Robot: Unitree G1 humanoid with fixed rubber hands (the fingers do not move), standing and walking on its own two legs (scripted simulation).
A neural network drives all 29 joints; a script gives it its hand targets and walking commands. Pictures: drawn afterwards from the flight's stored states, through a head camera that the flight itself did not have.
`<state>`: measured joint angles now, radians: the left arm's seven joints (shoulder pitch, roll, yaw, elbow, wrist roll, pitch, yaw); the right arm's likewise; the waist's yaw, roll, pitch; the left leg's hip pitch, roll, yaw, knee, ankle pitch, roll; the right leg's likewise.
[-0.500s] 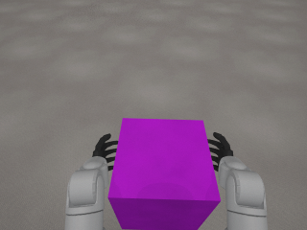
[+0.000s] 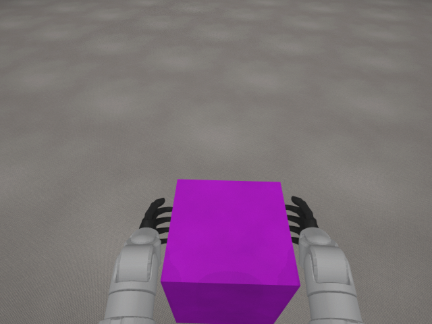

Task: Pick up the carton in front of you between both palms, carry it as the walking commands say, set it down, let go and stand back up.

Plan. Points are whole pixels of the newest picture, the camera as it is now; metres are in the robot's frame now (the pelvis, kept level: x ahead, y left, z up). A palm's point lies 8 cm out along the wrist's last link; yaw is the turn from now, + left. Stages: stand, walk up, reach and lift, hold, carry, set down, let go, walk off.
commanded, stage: carry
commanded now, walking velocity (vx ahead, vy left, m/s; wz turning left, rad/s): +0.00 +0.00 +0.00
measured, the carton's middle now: (226, 254) +0.28 +0.00 -0.04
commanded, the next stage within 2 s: hold in 0.74 s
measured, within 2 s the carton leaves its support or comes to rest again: neither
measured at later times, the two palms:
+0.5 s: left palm (148, 242) +0.26 +0.15 +0.04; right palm (310, 241) +0.27 -0.15 +0.04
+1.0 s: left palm (150, 249) +0.24 +0.14 +0.04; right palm (319, 252) +0.24 -0.16 +0.05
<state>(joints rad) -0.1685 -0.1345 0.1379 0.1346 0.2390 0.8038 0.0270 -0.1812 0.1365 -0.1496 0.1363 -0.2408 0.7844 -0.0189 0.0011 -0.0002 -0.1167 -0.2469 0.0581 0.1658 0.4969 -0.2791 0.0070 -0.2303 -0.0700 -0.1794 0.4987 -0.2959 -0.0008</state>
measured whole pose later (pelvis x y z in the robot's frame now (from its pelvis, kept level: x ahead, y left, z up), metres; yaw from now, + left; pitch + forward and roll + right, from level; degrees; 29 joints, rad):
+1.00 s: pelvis -0.04 +0.00 +0.01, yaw -1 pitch -7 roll +0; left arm -0.24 -0.15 0.19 0.23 0.28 0.73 0.01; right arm -0.26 0.15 -0.21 0.23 -0.27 0.71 -0.01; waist 0.00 0.00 0.05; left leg -0.09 0.01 -0.01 0.40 -0.19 0.00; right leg -0.08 0.00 -0.01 0.40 -0.20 -0.01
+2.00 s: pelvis -0.08 +0.01 -0.19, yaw -3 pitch +44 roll -1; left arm -0.75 -0.02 0.39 0.68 0.21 0.20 0.03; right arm -0.74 0.12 -0.44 0.63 -0.22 0.18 -0.07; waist 0.01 -0.02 -0.24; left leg -1.73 -0.09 -0.07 1.45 -0.48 -0.01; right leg -1.72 0.10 0.07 1.44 -0.49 0.04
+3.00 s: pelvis -0.12 +0.01 -0.39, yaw -5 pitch +40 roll -2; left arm -1.27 0.25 0.15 1.02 -0.06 0.14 0.10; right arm -1.16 -0.08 -0.31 0.85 0.04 0.13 -0.21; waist 0.03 -0.03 0.18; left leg -2.27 -0.12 -0.04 2.17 -0.59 -0.03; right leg -2.25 0.18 0.05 2.15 -0.60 0.11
